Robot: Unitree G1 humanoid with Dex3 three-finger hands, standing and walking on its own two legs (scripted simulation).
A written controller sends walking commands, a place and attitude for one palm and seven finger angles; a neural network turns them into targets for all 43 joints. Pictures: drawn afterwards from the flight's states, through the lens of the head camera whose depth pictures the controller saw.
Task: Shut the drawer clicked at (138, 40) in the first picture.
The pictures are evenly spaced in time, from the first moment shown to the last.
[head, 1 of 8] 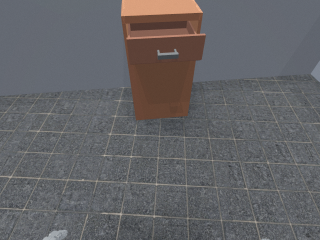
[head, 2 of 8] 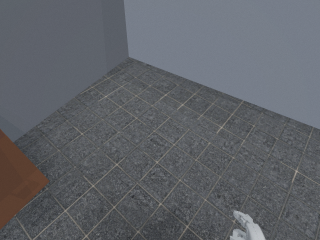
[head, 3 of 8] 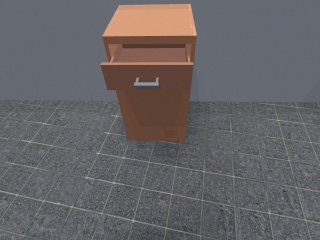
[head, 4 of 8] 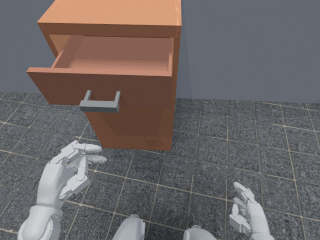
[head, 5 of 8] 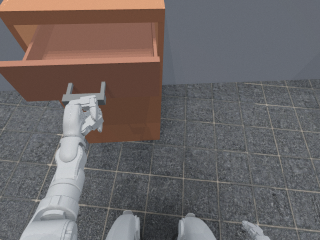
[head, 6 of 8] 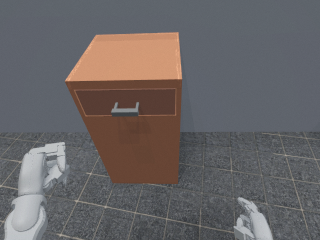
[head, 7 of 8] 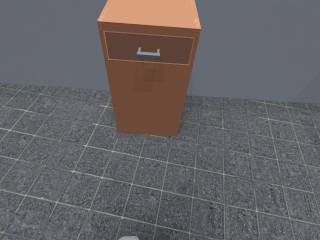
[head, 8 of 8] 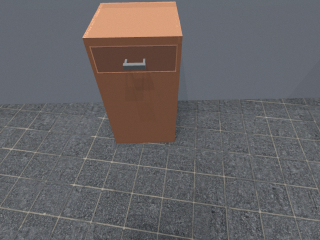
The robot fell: no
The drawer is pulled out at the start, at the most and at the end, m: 0.18 0.18 0.00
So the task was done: yes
